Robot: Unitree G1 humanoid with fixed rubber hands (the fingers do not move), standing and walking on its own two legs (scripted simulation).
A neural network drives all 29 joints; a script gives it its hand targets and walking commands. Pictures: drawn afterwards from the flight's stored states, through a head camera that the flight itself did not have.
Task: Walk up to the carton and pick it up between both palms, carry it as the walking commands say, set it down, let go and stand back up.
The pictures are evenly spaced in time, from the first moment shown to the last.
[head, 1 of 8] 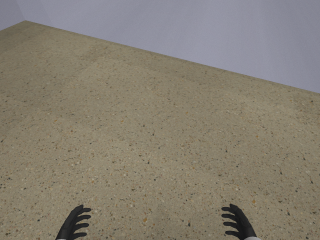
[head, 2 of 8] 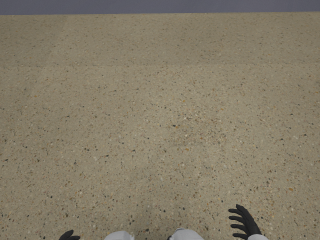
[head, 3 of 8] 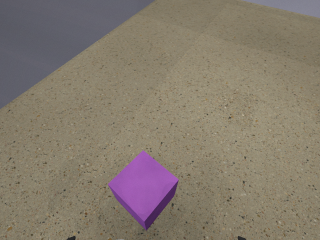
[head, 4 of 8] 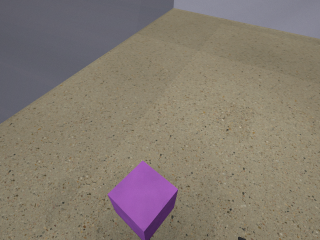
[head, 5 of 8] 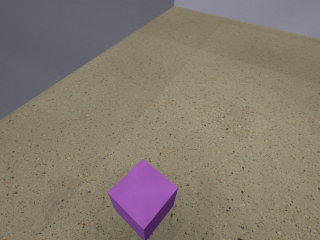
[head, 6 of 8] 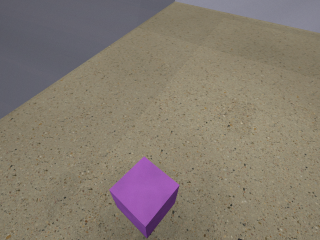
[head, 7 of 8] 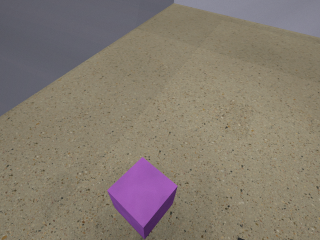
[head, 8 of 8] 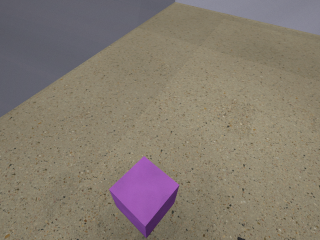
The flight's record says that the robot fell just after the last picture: no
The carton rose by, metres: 0.00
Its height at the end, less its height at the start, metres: +0.00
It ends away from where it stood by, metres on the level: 0.00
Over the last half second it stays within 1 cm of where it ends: yes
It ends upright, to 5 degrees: yes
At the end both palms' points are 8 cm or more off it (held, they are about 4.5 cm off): yes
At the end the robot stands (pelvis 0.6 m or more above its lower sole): yes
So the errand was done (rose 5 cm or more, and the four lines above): no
